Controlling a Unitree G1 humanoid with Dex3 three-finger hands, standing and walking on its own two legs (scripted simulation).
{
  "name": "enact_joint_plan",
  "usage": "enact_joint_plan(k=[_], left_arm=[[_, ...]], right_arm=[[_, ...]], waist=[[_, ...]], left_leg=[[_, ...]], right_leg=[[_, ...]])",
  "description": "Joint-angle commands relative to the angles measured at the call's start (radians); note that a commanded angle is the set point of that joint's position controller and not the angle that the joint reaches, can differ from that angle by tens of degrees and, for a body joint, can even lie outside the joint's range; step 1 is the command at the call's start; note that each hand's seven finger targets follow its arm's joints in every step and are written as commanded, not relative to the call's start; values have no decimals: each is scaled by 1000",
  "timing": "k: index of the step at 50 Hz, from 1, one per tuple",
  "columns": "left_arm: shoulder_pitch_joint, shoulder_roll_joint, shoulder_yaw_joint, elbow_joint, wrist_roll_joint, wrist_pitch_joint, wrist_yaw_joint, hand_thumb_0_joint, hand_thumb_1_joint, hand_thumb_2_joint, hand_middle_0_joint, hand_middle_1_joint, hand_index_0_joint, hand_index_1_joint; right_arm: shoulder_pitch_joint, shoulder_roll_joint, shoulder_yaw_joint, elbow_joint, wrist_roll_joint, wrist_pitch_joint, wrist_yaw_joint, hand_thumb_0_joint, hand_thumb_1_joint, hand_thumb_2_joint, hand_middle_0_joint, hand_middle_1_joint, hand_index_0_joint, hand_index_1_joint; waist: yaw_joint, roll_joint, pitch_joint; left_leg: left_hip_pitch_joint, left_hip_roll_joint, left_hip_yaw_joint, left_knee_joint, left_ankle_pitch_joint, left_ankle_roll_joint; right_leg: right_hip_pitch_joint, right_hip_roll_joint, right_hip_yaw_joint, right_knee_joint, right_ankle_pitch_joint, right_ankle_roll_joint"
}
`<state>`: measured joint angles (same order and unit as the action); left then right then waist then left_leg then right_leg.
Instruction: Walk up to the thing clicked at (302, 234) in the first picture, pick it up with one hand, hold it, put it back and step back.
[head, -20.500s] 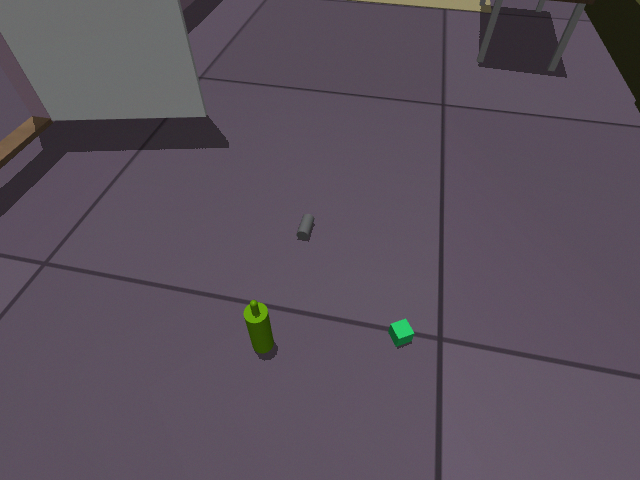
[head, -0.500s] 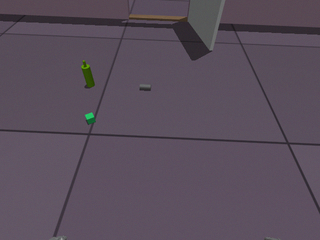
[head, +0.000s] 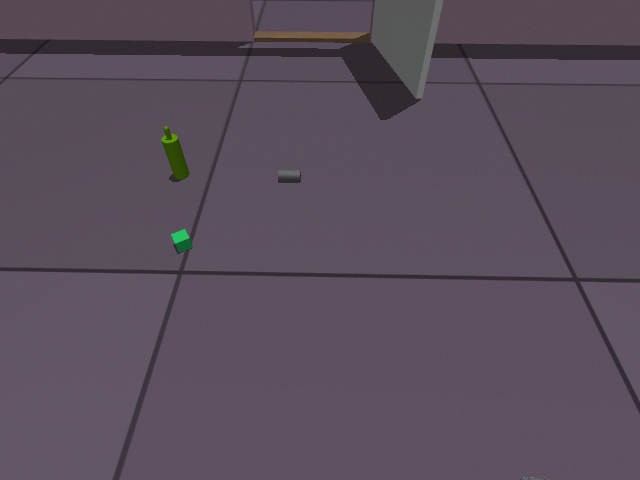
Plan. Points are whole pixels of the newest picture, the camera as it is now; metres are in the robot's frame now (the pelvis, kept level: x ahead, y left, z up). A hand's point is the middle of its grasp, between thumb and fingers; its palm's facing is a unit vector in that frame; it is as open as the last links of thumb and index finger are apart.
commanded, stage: stand
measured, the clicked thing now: (289, 175) +1.54 +0.17 -0.76
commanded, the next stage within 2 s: none
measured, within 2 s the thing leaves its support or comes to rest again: neither
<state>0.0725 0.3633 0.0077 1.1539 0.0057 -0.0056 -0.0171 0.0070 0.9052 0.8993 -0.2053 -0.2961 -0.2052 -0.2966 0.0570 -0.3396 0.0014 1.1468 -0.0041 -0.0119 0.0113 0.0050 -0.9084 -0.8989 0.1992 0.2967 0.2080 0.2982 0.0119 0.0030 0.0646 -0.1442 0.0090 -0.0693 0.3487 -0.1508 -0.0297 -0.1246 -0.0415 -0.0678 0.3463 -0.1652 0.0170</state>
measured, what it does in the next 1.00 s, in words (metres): stands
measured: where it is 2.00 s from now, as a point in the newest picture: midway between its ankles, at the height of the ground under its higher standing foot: outside the picture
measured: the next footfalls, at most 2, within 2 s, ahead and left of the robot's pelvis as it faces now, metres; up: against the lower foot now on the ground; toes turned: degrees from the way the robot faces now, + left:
none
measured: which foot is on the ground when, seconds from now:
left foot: down 0.00-1.00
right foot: down 0.00-1.00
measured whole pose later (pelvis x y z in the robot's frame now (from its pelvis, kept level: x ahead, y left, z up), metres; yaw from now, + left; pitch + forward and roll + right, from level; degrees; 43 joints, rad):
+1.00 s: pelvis +0.01 -0.01 +0.00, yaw -1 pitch -2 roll +0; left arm 0.10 0.36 0.01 1.14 0.01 -0.01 -0.02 0.01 0.90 0.90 -0.21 -0.30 -0.21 -0.30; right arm 0.09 -0.35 0.01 1.15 -0.01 -0.01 0.01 0.00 -0.91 -0.90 0.20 0.30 0.21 0.30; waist 0.00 0.01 0.05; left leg -0.12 0.03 -0.06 0.32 -0.16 -0.04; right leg -0.12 -0.02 -0.06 0.34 -0.18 0.00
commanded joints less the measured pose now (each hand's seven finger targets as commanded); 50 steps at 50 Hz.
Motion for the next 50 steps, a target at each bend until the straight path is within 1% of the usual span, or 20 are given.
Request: enact_joint_plan(k=[1, 2, 4, 6, 8, 9, 12, 13, 17, 23, 24, 26, 28, 29, 34, 41, 42, 45, 48, 50], left_arm=[[-55, 215, 36, -55, 0, -19, 18, 0, 900, 900, -200, -300, -200, -300], [-49, 218, 36, -54, -1, -18, 17, 0, 900, 900, -200, -300, -200, -300], [-41, 210, 36, -53, 0, -17, 16, 0, 900, 900, -200, -300, -200, -300], [-22, 210, 36, -54, 3, -15, 15, 0, 900, 900, -200, -300, -200, -300], [-31, 212, 38, -59, 5, -15, 15, 0, 900, 900, -200, -300, -200, -300], [-36, 214, 38, -63, 4, -18, 16, 0, 900, 900, -200, -300, -200, -300], [-30, 212, 36, -68, 1, -23, 16, 0, 900, 900, -200, -300, -200, -300], [-33, 218, 37, -71, 0, -25, 17, 0, 900, 900, -200, -300, -200, -300], [-22, 212, 34, -70, -1, -23, 18, 0, 900, 900, -200, -300, -200, -300], [-11, 212, 34, -68, -2, -22, 19, 0, 900, 900, -200, -300, -200, -300], [-13, 208, 33, -64, -2, -20, 18, 0, 900, 900, -200, -300, -200, -300], [-9, 210, 33, -67, -1, -22, 19, 0, 900, 900, -200, -300, -200, -300], [-19, 209, 35, -70, -2, -23, 18, 0, 900, 900, -200, -300, -200, -300], [-17, 208, 34, -72, 0, -24, 19, 0, 900, 900, -200, -300, -200, -300], [-17, 212, 37, -73, -1, -24, 19, 0, 900, 900, -200, -300, -200, -300], [-14, 208, 37, -74, -1, -22, 18, 0, 900, 900, -200, -300, -200, -300], [-24, 212, 39, -76, 1, -22, 19, 0, 900, 900, -200, -300, -200, -300], [-22, 208, 38, -77, 1, -21, 18, 0, 900, 900, -200, -300, -200, -300], [-20, 215, 40, -76, 2, -22, 18, 0, 900, 900, -200, -300, -200, -300], [-16, 210, 39, -73, 2, -20, 17, 0, 900, 900, -200, -300, -200, -300]], right_arm=[[-49, -219, -39, -49, -5, -11, -15, 0, -900, -900, 200, 300, 200, 300], [-41, -221, -40, -47, -5, -9, -14, 0, -900, -900, 200, 300, 200, 300], [-42, -221, -41, -48, -5, -10, -12, 0, -900, -900, 200, 300, 200, 300], [-40, -225, -43, -51, -6, -9, -12, 0, -900, -900, 200, 300, 200, 300], [-35, -212, -41, -55, -5, -10, -12, 0, -900, -900, 200, 300, 200, 300], [-39, -216, -43, -55, -7, -12, -11, 0, -900, -900, 200, 300, 200, 300], [-18, -211, -40, -49, -8, -12, -12, 0, -900, -900, 200, 300, 200, 300], [-25, -216, -42, -52, -7, -15, -13, 0, -900, -900, 200, 300, 200, 300], [-14, -216, -40, -46, -6, -14, -14, 0, -900, -900, 200, 300, 200, 300], [-4, -213, -35, -41, -4, -10, -15, 0, -900, -900, 200, 300, 200, 300], [-1, -210, -31, -40, -3, -11, -15, 0, -900, -900, 200, 300, 200, 300], [-2, -219, -33, -43, -3, -12, -15, 0, -900, -900, 200, 300, 200, 300], [3, -215, -31, -43, -5, -12, -15, 0, -900, -900, 200, 300, 200, 300], [0, -222, -33, -46, -5, -13, -16, 0, -900, -900, 200, 300, 200, 300], [3, -220, -31, -49, -4, -16, -17, 0, -900, -900, 200, 300, 200, 300], [-14, -222, -29, -54, -2, -18, -19, 0, -900, -900, 200, 300, 200, 300], [-7, -220, -30, -55, -3, -16, -20, 0, -900, -900, 200, 300, 200, 300], [-6, -225, -29, -55, -3, -16, -20, 0, -900, -900, 200, 300, 200, 300], [-5, -221, -28, -56, -3, -16, -20, 0, -900, -900, 200, 300, 200, 300], [-9, -229, -29, -57, -3, -15, -20, 0, -900, -900, 200, 300, 200, 300]], waist=[[-2, -4, -65], [-5, -8, -44], [1, 14, -52], [3, 21, -40], [-3, 9, -51], [-1, 8, -77], [-5, -5, -82], [-4, 0, -98], [-6, 6, -101], [-5, 2, -91], [-6, -3, -72], [-5, 1, -95], [-6, -9, -74], [-7, 0, -92], [-7, -4, -100], [1, 9, -105], [-7, 1, -101], [-6, 8, -105], [-6, -3, -98], [-6, 6, -79]], left_leg=[[-40, 88, -69, -87, -25, 34], [-54, 83, -70, -91, -69, 33], [-60, 89, -77, -101, -75, 38], [-77, 87, -86, -113, -142, 36], [-47, 87, -78, -96, -113, 37], [-33, 90, -74, -82, -53, 39], [-32, 89, -69, -75, -5, 38], [-8, 94, -64, -65, 43, 38], [4, 97, -59, -59, 75, 36], [-16, 99, -55, -66, 68, 35], [-29, 98, -58, -76, 39, 32], [-6, 102, -58, -67, 87, 36], [-19, 98, -54, -71, 69, 32], [-4, 103, -51, -61, 89, 36], [3, 106, -50, -64, 132, 30], [26, 112, -49, -63, 151, 31], [13, 109, -46, -66, 132, 30], [14, 112, -46, -64, 141, 33], [18, 110, -45, -70, 133, 30], [12, 109, -44, -74, 90, 33]], right_leg=[[14, -96, 101, -85, -88, -28], [-9, -96, 111, -95, -145, -27], [2, -92, 104, -81, -126, -29], [-16, -86, 103, -78, -159, -27], [-39, -90, 111, -78, -160, -32], [-13, -99, 116, -78, -119, -34], [-7, -98, 119, -81, -90, -31], [2, -104, 124, -76, -49, -34], [4, -101, 119, -74, -13, -35], [22, -96, 113, -69, -4, -33], [13, -93, 112, -70, -32, -31], [25, -97, 112, -68, 17, -31], [11, -95, 115, -76, -20, -31], [20, -99, 116, -73, 17, -32], [43, -98, 108, -64, 68, -30], [42, -96, 105, -64, 83, -30], [39, -96, 106, -69, 67, -29], [54, -98, 108, -67, 93, -32], [39, -95, 107, -68, 76, -30], [23, -92, 108, -78, 37, -30]])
